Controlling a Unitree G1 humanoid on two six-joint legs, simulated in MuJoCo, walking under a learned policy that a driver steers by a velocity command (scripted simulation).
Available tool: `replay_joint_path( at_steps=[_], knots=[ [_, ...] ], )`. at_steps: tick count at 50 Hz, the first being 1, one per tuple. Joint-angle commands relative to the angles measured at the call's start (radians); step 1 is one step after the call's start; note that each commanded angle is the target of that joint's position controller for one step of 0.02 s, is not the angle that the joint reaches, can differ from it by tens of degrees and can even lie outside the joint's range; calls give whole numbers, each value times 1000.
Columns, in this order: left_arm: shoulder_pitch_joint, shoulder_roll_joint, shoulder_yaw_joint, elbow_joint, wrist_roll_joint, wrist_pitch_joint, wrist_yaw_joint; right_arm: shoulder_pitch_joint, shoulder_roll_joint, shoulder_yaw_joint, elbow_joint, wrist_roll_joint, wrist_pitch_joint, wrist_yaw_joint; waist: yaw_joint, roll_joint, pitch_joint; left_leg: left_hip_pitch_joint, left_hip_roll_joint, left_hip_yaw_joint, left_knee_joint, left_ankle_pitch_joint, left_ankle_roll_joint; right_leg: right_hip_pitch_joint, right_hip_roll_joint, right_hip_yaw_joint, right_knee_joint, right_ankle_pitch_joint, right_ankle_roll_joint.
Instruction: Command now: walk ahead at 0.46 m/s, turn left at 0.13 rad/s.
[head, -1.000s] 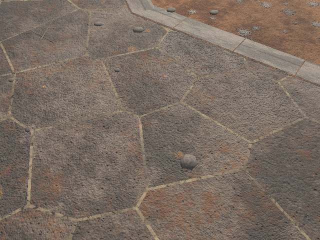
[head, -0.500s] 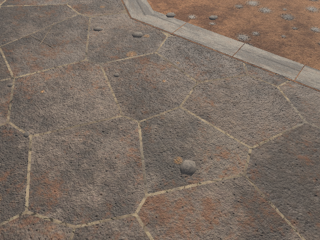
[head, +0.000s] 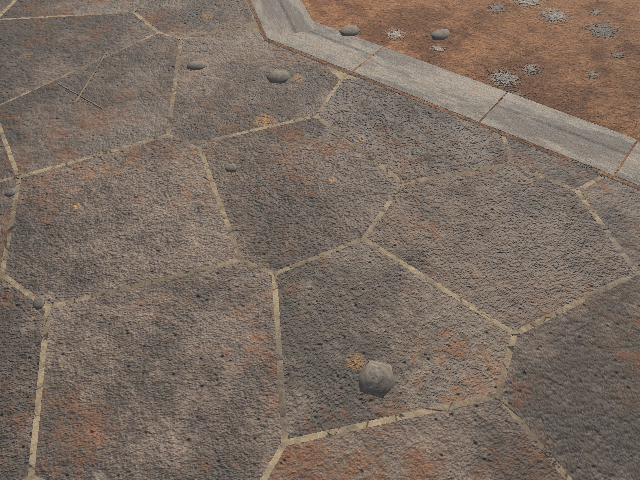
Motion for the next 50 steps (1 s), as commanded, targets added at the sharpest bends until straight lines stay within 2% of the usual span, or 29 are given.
replay_joint_path(
  at_steps=[1,5,7,9,10,11,12,13,14,15,16,17,18,20,22,24,27,31,34,36,37,38,39,40,41,42,43,45,50],
  knots=[
    [64,104,10,-18,3,-17,6,-96,-1,8,-72,6,4,3,-5,-104,140,-161,-8,30,-101,70,-13,4,-242,114,-108,408,-89],
    [71,115,9,-12,4,-25,14,-217,5,21,-128,13,4,6,11,-124,161,-31,-49,84,-329,137,26,-8,-247,12,-114,534,-70],
    [60,133,12,-10,4,-29,19,-206,-15,16,-135,11,1,3,-9,-124,140,44,-78,106,-381,125,68,43,-265,-28,-51,749,-59],
    [33,167,22,-15,5,-27,28,-94,-48,0,-109,9,-7,-7,-66,-139,61,166,-136,134,-382,61,115,106,-276,-67,133,1045,-45],
    [17,186,28,-22,9,-19,31,24,-70,-14,-74,8,-11,-11,-112,-147,-6,271,-164,136,-398,28,139,114,-281,-78,297,1100,-42],
    [1,201,33,-31,5,-11,29,156,-96,-30,-32,0,-16,-14,-171,-136,-73,437,-172,120,-471,49,165,54,-267,-95,504,1010,-32],
    [-8,190,31,-60,1,-9,21,273,-164,-56,-12,-16,-15,-21,-216,-76,-149,645,-21,-89,-502,-83,214,-143,-236,-100,793,708,-20],
    [54,101,24,-105,-26,-16,-2,280,-249,-82,-24,-6,1,-22,-142,216,-258,912,277,-709,-643,-124,399,-546,16,-61,1243,-185,38],
    [-52,166,34,-147,-15,-25,-9,214,-244,-77,-35,15,12,-18,-130,56,-240,888,266,-789,-738,-173,396,-690,-18,129,1303,-169,16],
    [-161,176,34,-189,-15,-38,-13,140,-200,-65,-48,18,10,-25,-112,3,-106,765,251,-648,-754,-138,355,-742,-79,141,1246,-84,8],
    [-178,172,35,-194,-12,-45,-11,106,-143,-51,-46,16,4,-26,-69,-89,-21,619,218,-549,-778,-6,310,-696,-120,135,1143,-31,9],
    [-201,164,38,-207,1,-34,-6,81,-117,-41,-51,18,-6,-32,-33,-110,21,511,171,-465,-772,187,280,-633,-140,141,1073,-30,25],
    [-175,147,36,-205,16,-12,-3,71,-103,-34,-54,22,-14,-38,-1,-104,27,434,135,-382,-760,385,266,-562,-144,136,1040,-50,43],
    [-151,126,35,-214,23,26,0,104,-118,-32,-51,27,-33,-39,24,-76,14,385,101,-286,-727,670,252,-512,-138,121,956,-84,76],
    [-192,125,34,-241,21,47,1,129,-155,-37,-56,25,-34,-38,23,-39,9,369,61,-235,-703,798,227,-526,-123,94,869,-35,98],
    [-252,132,33,-268,18,58,-2,160,-152,-34,-61,27,-22,-39,4,5,-6,391,30,-194,-683,860,175,-548,-111,67,777,49,105],
    [-356,136,26,-308,9,65,-5,210,-131,-25,-61,30,-7,-45,-42,47,-23,453,8,-176,-660,869,92,-557,-99,51,646,168,94],
    [-437,147,17,-334,1,64,-3,254,-131,-20,-62,17,6,-63,-86,53,-23,577,38,-208,-624,856,74,-576,-80,54,517,200,73],
    [-412,162,17,-323,0,53,3,237,-134,-18,-67,3,13,-71,-73,56,-7,601,65,-235,-564,877,88,-503,-57,62,426,115,46],
    [-305,179,24,-284,0,41,13,199,-146,-20,-75,10,8,-73,-22,51,-14,589,61,-253,-478,899,77,-359,-36,65,290,117,14],
    [-227,181,26,-258,5,28,20,170,-151,-18,-80,24,1,-71,28,20,-32,552,35,-239,-389,830,57,-225,-57,82,154,286,-5],
    [-144,229,33,-245,15,14,27,174,-123,-6,-109,36,-11,-68,42,-71,-131,439,-16,-215,-244,521,28,-6,-230,236,186,747,-49],
    [-156,266,37,-258,3,24,24,319,-65,-3,-82,60,2,-72,-14,-255,-226,304,-183,-133,-3,-297,-12,127,-472,466,237,1240,-243],
    [-178,209,21,-259,-21,37,13,332,-123,-15,-57,33,27,-76,-26,-176,-247,276,-182,-148,81,-480,-11,45,-488,531,198,1098,-298],
    [-235,170,9,-264,-19,39,8,271,-122,-17,-47,13,41,-73,-33,-96,-137,255,-159,-172,112,-443,-19,-63,-432,466,149,886,-275],
    [-288,142,-3,-268,-10,44,11,224,-99,-11,-49,5,50,-68,-46,-62,-74,260,-136,-176,70,-391,-30,-147,-370,395,100,695,-224],
    [-313,132,-10,-264,-3,49,17,202,-86,-8,-47,6,62,-62,-61,-89,-35,285,-113,-172,-2,-352,-43,-206,-320,334,57,569,-177],
    [-321,157,-8,-244,5,56,20,228,-65,2,-20,8,83,-56,-79,-156,-26,359,-114,-116,-133,-314,-66,-255,-237,241,32,428,-120],
    [-267,205,6,-204,0,71,16,166,-64,12,7,20,101,-68,-40,-162,-32,402,-99,-68,-362,-242,-64,-244,-234,283,-15,20,-104]
  ],
)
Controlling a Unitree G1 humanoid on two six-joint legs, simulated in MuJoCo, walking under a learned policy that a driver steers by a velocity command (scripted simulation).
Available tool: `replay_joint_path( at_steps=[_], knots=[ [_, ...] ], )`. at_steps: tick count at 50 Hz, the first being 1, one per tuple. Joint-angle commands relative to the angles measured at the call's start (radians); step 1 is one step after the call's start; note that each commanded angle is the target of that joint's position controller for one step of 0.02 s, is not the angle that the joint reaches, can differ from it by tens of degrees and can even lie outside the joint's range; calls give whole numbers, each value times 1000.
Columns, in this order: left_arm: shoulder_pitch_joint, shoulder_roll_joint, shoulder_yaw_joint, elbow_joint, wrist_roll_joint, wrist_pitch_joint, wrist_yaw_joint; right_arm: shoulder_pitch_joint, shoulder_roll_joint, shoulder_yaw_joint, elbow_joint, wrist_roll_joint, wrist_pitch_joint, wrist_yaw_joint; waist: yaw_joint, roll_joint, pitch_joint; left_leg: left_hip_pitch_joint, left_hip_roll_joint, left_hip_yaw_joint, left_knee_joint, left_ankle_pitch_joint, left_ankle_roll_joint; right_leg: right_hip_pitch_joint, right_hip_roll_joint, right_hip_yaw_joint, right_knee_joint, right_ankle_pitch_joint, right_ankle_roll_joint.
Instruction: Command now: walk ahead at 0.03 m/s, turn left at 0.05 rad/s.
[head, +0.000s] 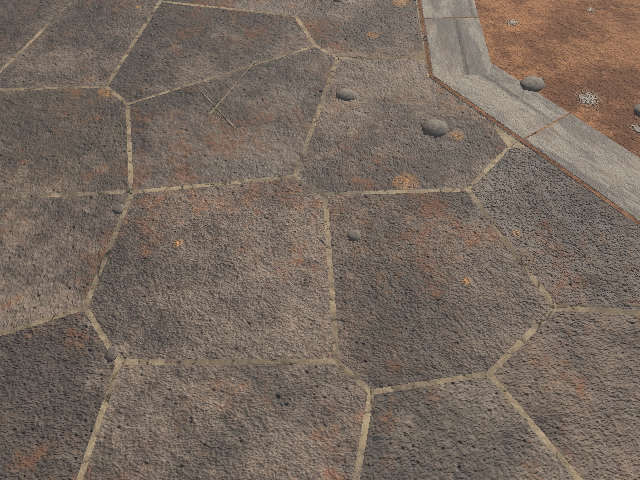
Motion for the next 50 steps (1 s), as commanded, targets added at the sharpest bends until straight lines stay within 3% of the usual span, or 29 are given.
replay_joint_path(
  at_steps=[1,3,5,6,8,11,18,37,38,40,42,43,44,46,48,50],
  knots=[
    [3,154,35,-27,-2,5,2,126,-51,-5,29,4,8,-4,-24,-156,-84,85,-7,57,-128,86,7,20,-218,256,-195,-214,-88],
    [0,152,38,-18,-9,19,2,150,-40,2,55,0,-3,-3,-38,-133,-55,163,0,65,-273,204,30,-51,-204,253,-206,-341,-45],
    [27,135,39,-6,-13,23,-3,147,-65,8,54,-18,-23,-6,-21,-79,-21,180,94,-54,-372,201,59,-99,-177,242,-189,-371,24],
    [34,115,40,-4,-24,27,-6,120,-80,8,63,-5,-30,-5,10,21,33,18,113,-93,-397,92,76,-28,-113,170,-168,-288,38],
    [53,92,35,24,-15,23,-11,86,-49,21,68,4,-54,-5,33,62,16,-96,126,-108,-471,58,59,156,-106,144,-85,-110,31],
    [83,100,35,62,-7,15,-13,89,-60,21,77,8,-67,-11,39,29,2,-55,110,-85,-465,141,52,174,-118,149,-73,-54,22],
    [89,79,23,116,-11,14,-6,150,-37,29,107,6,-65,-12,17,-12,17,11,107,-67,-442,209,67,124,-118,146,-81,-39,34],
    [131,43,12,203,-13,17,10,188,-2,42,138,7,-68,-20,14,-13,13,69,107,-44,-416,356,68,136,-125,139,-44,63,38],
    [135,37,11,207,-11,18,10,203,0,42,142,5,-68,-20,10,-10,-5,76,101,-45,-431,268,73,141,-114,132,-42,-6,37],
    [116,45,18,196,-7,23,6,225,-38,25,144,3,-61,-18,-1,33,27,57,97,-82,-460,-16,109,80,-55,83,38,-219,26],
    [58,41,22,162,7,24,-6,269,-77,5,142,4,-53,-15,-36,104,119,63,188,-226,-548,-294,180,-110,0,13,183,-350,22],
    [25,24,19,138,16,18,-13,286,-88,-2,143,4,-55,-14,-47,123,172,76,255,-293,-583,-333,217,-192,-13,-17,246,-334,21],
    [-8,21,20,114,20,8,-18,300,-83,-5,145,1,-60,-13,-57,122,202,86,299,-336,-601,-300,246,-248,-47,-12,304,-312,16],
    [-48,44,30,74,16,-15,-27,321,-86,-12,147,-13,-79,-10,-59,100,201,185,325,-342,-592,-128,272,-357,-84,11,374,-334,9],
    [-63,59,41,45,5,-37,-38,313,-91,-18,142,-13,-96,-7,-47,84,169,246,310,-282,-557,44,260,-353,-93,10,329,-322,6],
    [-32,57,49,35,-7,-47,-46,279,-98,-22,130,-9,-107,-5,-10,89,129,197,279,-206,-512,185,231,-208,-66,-19,239,-255,3]
  ],
)
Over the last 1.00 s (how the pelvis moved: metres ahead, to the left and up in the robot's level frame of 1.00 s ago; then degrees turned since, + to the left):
0.40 0.04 -0.01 19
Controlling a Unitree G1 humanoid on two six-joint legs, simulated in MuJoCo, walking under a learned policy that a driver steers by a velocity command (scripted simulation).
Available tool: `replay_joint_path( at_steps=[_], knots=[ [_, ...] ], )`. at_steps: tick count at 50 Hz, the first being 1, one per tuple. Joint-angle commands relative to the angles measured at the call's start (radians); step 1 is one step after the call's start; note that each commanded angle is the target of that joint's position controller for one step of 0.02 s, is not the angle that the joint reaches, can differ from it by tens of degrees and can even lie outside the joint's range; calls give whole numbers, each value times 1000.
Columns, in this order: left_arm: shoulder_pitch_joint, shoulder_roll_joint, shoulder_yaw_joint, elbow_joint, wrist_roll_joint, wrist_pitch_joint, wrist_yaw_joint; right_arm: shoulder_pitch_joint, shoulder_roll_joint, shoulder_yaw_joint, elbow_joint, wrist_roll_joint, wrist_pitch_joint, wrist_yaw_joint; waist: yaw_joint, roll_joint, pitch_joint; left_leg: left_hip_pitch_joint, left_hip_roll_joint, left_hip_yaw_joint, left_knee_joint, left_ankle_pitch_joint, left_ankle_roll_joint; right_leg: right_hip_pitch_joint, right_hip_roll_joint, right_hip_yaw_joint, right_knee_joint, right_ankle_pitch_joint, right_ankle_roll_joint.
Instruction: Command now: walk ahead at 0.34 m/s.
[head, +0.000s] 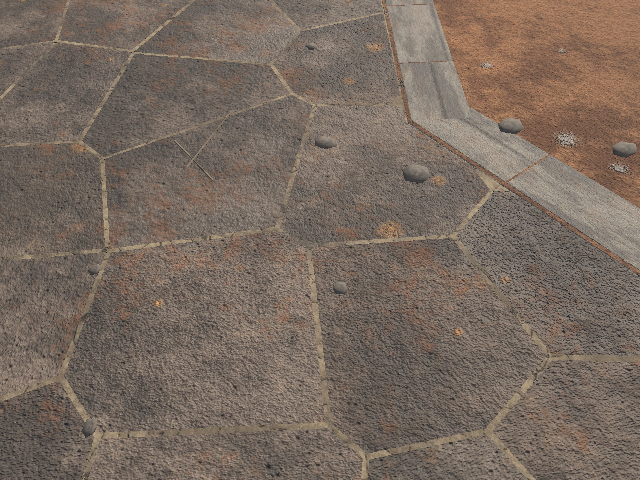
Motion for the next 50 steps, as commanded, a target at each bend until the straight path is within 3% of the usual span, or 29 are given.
replay_joint_path(
  at_steps=[1,2,3,4,5,6,7,8,10,12,18,22,25,26,27,28,29,30,31,32,33,35,36,38,41,44,48,50],
  knots=[
    [-5,43,20,-71,-16,-35,-11,-32,-137,-26,-39,9,-23,3,75,79,171,-176,248,-187,-101,133,162,36,14,-31,-151,106,-11],
    [122,50,33,-24,-19,-36,-8,-59,-133,-24,-50,13,-28,7,130,41,127,-285,196,-126,5,241,132,262,68,-51,-213,141,-13],
    [266,103,56,17,-12,-41,4,-66,-111,-15,-60,11,-39,14,191,-61,51,-404,123,-33,226,298,95,481,-3,58,-268,99,-31],
    [414,226,85,34,0,-42,14,-62,-30,7,-111,19,-45,23,220,-334,-40,-604,-16,106,594,35,33,621,-290,521,-472,-177,-119],
    [403,193,73,54,-5,-25,11,-90,-87,-11,-126,-6,-42,30,179,-278,-10,-684,-21,25,794,-149,51,533,-369,750,-568,-237,-169],
    [259,160,60,11,-1,-21,11,-123,-76,-12,-136,-11,-36,38,106,-134,89,-725,57,-8,874,-66,70,424,-359,646,-550,-281,-159],
    [160,130,51,-26,-3,-26,6,-144,-56,-6,-136,-7,-41,48,79,-52,131,-707,92,-16,857,35,73,329,-321,541,-565,-179,-145],
    [115,118,43,-40,-5,-34,5,-141,-42,-7,-134,-3,-42,53,47,-34,137,-668,114,-12,818,93,70,277,-276,443,-578,-63,-125],
    [127,80,24,-27,-7,-51,10,-113,-44,-12,-127,-14,-26,59,18,-59,112,-623,123,14,773,138,48,266,-216,306,-579,152,-104],
    [187,83,18,-2,-9,-63,15,-145,-58,-19,-142,-11,-12,63,15,-73,107,-664,117,46,746,167,34,305,-197,233,-571,342,-105],
    [259,74,0,18,-9,-70,19,-437,-39,-8,-255,0,-3,69,57,-90,151,-716,88,121,459,302,4,318,-156,114,-578,617,-109],
    [286,92,1,32,-8,-75,28,-528,-44,-3,-296,7,-6,67,67,-106,153,-613,48,153,272,345,40,369,-179,90,-568,744,-105],
    [246,119,9,30,-3,-76,35,-435,-81,-21,-280,6,-16,52,6,-115,86,-469,-7,161,228,265,97,454,-199,63,-413,1079,-91],
    [235,131,13,29,3,-72,37,-324,-103,-34,-246,6,-22,44,-40,-117,24,-366,-33,160,213,228,116,472,-195,54,-277,1166,-82],
    [217,138,16,25,-1,-65,36,-165,-122,-48,-192,2,-30,35,-106,-100,-54,-184,-41,158,142,259,136,425,-171,35,-84,1115,-69],
    [223,115,8,6,-9,-63,30,-13,-184,-69,-157,-22,-36,25,-154,-42,-150,54,114,-9,119,144,176,240,-131,15,187,820,-59],
    [353,-4,-11,-13,-49,-58,13,51,-276,-94,-156,-40,-33,28,-91,188,-289,336,437,-554,31,17,344,-132,63,-12,629,46,-17],
    [258,99,17,-18,-24,-57,13,-41,-231,-86,-163,2,-20,40,-79,50,-253,252,411,-682,-97,-94,325,-239,61,128,717,-65,-38],
    [164,102,21,-59,-20,-57,12,-169,-186,-71,-187,12,-23,41,-32,30,-84,90,392,-494,-126,-112,282,-285,-3,132,680,29,-47],
    [123,92,20,-66,-17,-60,10,-224,-123,-54,-195,8,-34,45,-10,-30,-14,-41,359,-389,-167,-11,248,-251,-38,130,619,88,-49],
    [122,74,23,-59,-8,-50,9,-231,-87,-43,-184,5,-44,41,21,-34,31,-132,321,-289,-186,87,210,-202,-61,133,569,106,-47],
    [167,33,20,-47,11,-19,-1,-190,-42,-25,-153,6,-62,33,62,-13,51,-227,266,-144,-209,215,146,-114,-82,139,495,127,-34],
    [175,21,19,-49,13,-6,-6,-169,-66,-29,-146,8,-71,30,72,11,47,-232,270,-114,-219,244,158,-118,-77,125,487,129,-26],
    [97,37,24,-81,13,10,-14,-145,-98,-33,-144,9,-82,27,73,14,76,-226,261,-42,-248,270,147,-198,-93,116,447,191,-16],
    [-36,48,26,-132,4,15,-22,-92,-101,-31,-138,7,-83,24,48,11,106,-176,236,51,-260,355,113,-306,-101,96,339,308,-2],
    [-140,35,18,-171,-2,7,-29,-60,-96,-24,-136,10,-83,20,27,20,116,-132,214,138,-241,489,84,-311,-82,45,167,401,4],
    [-266,23,6,-224,1,3,-35,16,-108,-23,-114,11,-77,5,-14,33,123,-10,238,206,-199,660,73,-293,-49,-47,-18,422,-16],
    [-281,31,9,-239,5,0,-35,31,-120,-24,-107,7,-69,-3,-9,40,115,64,257,235,-141,819,70,-267,-18,-79,-68,365,-42]
  ],
)
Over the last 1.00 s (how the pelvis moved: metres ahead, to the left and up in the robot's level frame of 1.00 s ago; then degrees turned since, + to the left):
0.09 0.01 0.00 -1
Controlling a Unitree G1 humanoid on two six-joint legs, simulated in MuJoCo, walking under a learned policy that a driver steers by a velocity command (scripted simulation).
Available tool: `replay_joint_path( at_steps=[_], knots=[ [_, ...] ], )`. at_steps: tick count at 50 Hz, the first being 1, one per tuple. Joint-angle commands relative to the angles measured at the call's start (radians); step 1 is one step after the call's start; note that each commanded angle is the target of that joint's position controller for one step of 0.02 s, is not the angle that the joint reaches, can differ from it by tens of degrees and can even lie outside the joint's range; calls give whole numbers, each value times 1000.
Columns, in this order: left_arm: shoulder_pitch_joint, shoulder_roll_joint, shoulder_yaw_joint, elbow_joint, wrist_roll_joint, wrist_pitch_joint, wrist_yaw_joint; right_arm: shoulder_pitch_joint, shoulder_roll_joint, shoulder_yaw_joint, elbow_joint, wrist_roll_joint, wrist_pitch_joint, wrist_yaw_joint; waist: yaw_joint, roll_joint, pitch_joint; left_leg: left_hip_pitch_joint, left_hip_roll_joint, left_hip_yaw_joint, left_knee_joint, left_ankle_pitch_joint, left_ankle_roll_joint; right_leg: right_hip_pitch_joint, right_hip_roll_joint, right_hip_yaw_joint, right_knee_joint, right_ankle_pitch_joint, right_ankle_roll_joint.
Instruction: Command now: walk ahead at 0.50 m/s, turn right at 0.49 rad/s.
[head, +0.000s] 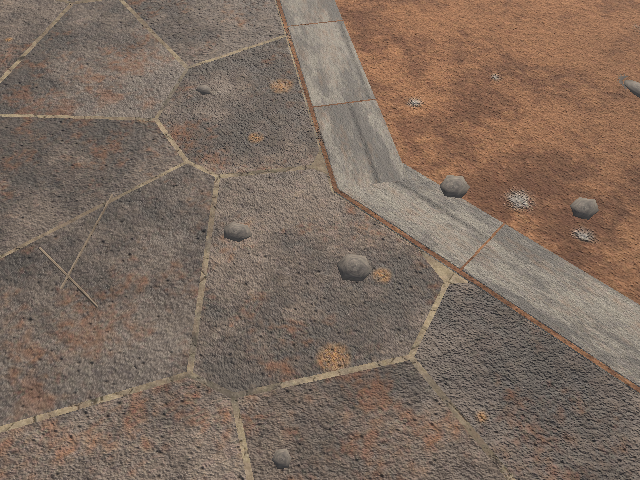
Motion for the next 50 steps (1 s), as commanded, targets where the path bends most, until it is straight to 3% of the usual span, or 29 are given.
replay_joint_path(
  at_steps=[1,3,4,5,6,7,8,9,10,11,12,13,16,20,23,25,27,29,33,35,36,37,38,39,40,41,42,45,50],
  knots=[
    [-79,40,6,-84,4,-15,-1,76,-148,-25,-12,-2,3,-17,11,104,36,24,300,-32,61,901,40,39,68,-78,-67,-70,-41],
    [13,67,21,-63,7,-13,5,51,-178,-35,-19,-7,14,-27,62,144,-23,63,317,-6,219,1159,37,145,128,-106,-66,-179,-87],
    [113,84,31,-32,13,-18,8,29,-190,-40,-29,-10,24,-29,104,146,-65,53,315,-1,382,1207,38,231,160,-106,-96,-200,-109],
    [238,106,45,6,25,-31,14,10,-198,-44,-42,-2,30,-26,158,125,-125,-16,302,4,606,1097,23,387,174,-79,-203,-112,-133],
    [337,170,68,23,40,-44,24,-19,-189,-44,-73,16,25,-19,211,61,-204,-229,252,7,915,705,-15,617,39,82,-249,96,-183],
    [265,291,98,-18,29,-33,31,60,-86,-28,-139,47,24,-7,105,-212,-331,-677,25,-50,1349,-309,-84,976,-324,586,-189,753,-389],
    [310,294,100,-27,-13,-18,37,-19,-158,-36,-158,28,23,-7,142,20,-402,-707,56,-257,1377,-228,-81,926,-323,567,-221,941,-415],
    [223,260,90,-38,-19,-13,47,-82,-134,-29,-184,32,20,-9,114,21,-282,-743,98,-279,1326,-151,-76,809,-301,460,-260,874,-375],
    [163,195,73,-44,-26,-10,50,-91,-136,-30,-178,21,22,-13,77,75,-149,-724,127,-276,1212,-114,-77,651,-236,379,-311,781,-303],
    [139,161,63,-47,-33,-8,56,-113,-147,-36,-189,-1,37,-13,52,71,-91,-706,140,-285,1132,-96,-82,566,-172,326,-336,708,-253],
    [128,145,55,-52,-34,-7,60,-88,-143,-38,-188,-21,60,-13,28,62,-82,-653,134,-281,1089,-80,-90,496,-136,287,-350,701,-230],
    [136,154,54,-54,-28,-10,57,-71,-134,-39,-192,-24,83,-13,14,54,-93,-630,123,-281,1052,-76,-95,473,-116,271,-345,730,-212],
    [158,219,67,-68,-13,-13,50,-83,-123,-34,-222,-14,117,-15,7,15,-151,-651,99,-270,986,-30,-103,483,-84,251,-310,857,-180],
    [194,230,66,-91,-21,17,61,-197,-160,-36,-287,-9,145,-19,39,-42,-186,-721,96,-284,935,40,-102,531,-60,280,-269,830,-99],
    [217,243,67,-111,-19,40,73,-259,-176,-35,-324,-5,166,-21,57,-50,-178,-761,95,-308,925,33,-106,559,-76,348,-252,764,-87],
    [217,245,68,-131,-13,47,74,-272,-182,-34,-338,-6,170,-15,58,-53,-180,-747,108,-327,900,33,-117,536,-81,425,-318,365,-120],
    [211,239,68,-145,-3,49,66,-308,-190,-33,-351,-14,167,-5,71,-69,-130,-753,114,-336,827,21,-127,508,-70,507,-411,-170,-164],
    [234,227,66,-141,3,43,59,-349,-189,-29,-367,-19,153,5,95,-94,-64,-751,112,-327,711,4,-122,504,-71,554,-463,-425,-180],
    [279,234,66,-125,13,24,48,-341,-170,-16,-374,-13,111,19,113,-82,-50,-605,78,-288,521,-84,-81,496,-71,561,-427,-415,-183],
    [251,235,63,-129,12,18,43,-278,-160,-12,-360,-7,94,20,74,-76,-41,-436,49,-256,380,-96,-50,406,-48,555,-400,-438,-158],
    [225,230,60,-133,3,17,44,-211,-145,-8,-338,-8,83,15,26,-47,-30,-290,38,-236,241,-17,-33,320,-16,539,-362,-462,-132],
    [214,193,49,-140,-3,9,47,-153,-153,-9,-320,-13,69,7,-4,-1,-33,-151,67,-280,162,-2,-21,224,30,510,-296,-486,-92],
    [204,110,26,-162,-8,-4,47,-65,-223,-19,-308,-28,55,-3,-30,175,-57,-39,277,-530,31,-186,14,115,128,371,-52,-543,-34],
    [167,125,27,-199,-13,-18,45,-4,-354,-52,-289,-26,56,-1,-40,281,-12,-11,451,-899,-80,-326,119,-98,259,228,104,-582,-11],
    [142,199,43,-203,13,-24,42,-11,-337,-62,-269,-20,59,3,-15,178,57,-76,470,-915,-68,-360,172,-145,168,254,222,-520,-6],
    [140,213,48,-184,14,-27,28,-59,-266,-45,-278,-6,54,13,10,108,77,-103,406,-816,-58,-350,154,-130,135,255,255,-439,1],
    [163,201,46,-166,9,-26,15,-101,-235,-37,-286,-1,50,19,34,117,70,-113,343,-711,-68,-274,117,-104,114,232,255,-375,18],
    [148,170,37,-155,23,-18,-5,-71,-200,-28,-263,3,31,26,33,155,11,-93,258,-524,-67,100,98,-73,76,137,312,-248,53],
    [-21,124,14,-207,18,-12,-8,51,-186,-27,-202,10,24,31,-13,141,8,-34,235,-412,-42,465,115,-139,36,46,219,-180,87]
  ],
)
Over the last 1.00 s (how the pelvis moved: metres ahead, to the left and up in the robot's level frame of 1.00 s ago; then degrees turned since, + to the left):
0.52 -0.02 0.00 -10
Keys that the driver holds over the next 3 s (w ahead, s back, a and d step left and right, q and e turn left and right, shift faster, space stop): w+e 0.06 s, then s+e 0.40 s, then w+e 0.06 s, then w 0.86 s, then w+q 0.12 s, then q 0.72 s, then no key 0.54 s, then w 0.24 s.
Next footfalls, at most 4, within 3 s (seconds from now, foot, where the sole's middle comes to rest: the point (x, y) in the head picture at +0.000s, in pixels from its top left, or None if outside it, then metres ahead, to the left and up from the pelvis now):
0.12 right None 0.22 -0.07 -0.77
0.76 left None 0.32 0.10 -0.77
1.22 right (422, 448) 0.52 -0.20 -0.77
1.74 left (383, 319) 0.83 -0.16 -0.77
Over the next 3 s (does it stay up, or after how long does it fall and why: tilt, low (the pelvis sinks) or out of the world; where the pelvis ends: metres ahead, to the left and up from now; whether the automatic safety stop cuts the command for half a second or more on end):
stays up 0.74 -0.25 0.00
